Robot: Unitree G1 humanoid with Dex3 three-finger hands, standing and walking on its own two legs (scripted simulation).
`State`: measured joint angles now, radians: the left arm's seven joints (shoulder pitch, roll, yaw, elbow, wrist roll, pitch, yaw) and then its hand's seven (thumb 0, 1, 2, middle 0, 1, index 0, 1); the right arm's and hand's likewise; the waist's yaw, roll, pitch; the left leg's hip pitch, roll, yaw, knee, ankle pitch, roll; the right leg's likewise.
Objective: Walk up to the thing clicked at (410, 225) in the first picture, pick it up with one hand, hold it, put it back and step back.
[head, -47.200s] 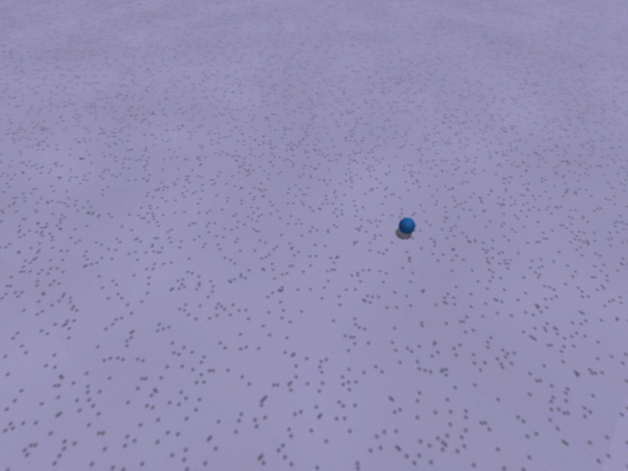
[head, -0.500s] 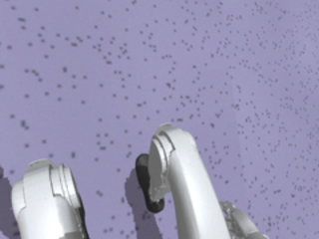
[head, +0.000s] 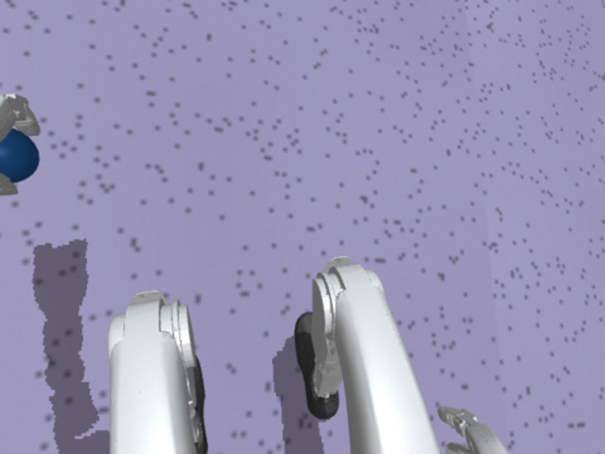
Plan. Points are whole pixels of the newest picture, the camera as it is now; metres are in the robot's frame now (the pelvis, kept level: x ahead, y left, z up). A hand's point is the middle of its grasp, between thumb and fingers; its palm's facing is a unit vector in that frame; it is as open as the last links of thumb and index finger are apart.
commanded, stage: lift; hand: left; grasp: from above
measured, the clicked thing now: (5, 155) +0.51 +0.31 -0.15
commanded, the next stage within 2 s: hold in 1.20 s
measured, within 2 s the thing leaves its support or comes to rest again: neither
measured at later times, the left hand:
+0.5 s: hand out of the picture +0.40 +0.27 +0.09, palm faces -0.43 -0.11 -0.90, open 9.3 cm
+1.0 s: hand out of the picture +0.38 +0.25 +0.22, palm faces -0.43 -0.11 -0.90, open 9.3 cm
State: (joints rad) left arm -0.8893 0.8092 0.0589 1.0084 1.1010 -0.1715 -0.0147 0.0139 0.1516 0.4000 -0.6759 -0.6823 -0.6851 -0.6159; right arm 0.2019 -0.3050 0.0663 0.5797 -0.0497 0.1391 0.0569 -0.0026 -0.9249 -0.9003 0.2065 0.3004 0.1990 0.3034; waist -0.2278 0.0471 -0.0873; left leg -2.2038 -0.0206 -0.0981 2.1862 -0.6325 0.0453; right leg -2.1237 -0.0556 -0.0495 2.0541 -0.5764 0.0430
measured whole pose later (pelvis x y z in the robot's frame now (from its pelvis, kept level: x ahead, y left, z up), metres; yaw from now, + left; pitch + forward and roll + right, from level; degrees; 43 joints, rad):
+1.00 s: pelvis +0.06 -0.01 +0.30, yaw +5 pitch +14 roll -2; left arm -0.39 0.43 -0.15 0.90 0.99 -0.01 0.16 0.02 0.15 0.42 -0.66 -0.71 -0.67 -0.63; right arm 0.25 -0.26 -0.03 0.75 0.04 -0.02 -0.07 0.00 -0.91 -0.89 0.20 0.30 0.20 0.30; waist -0.08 0.03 -0.11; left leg -0.86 0.04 -0.01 1.07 -0.45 0.00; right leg -0.86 -0.02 -0.01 1.01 -0.39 0.03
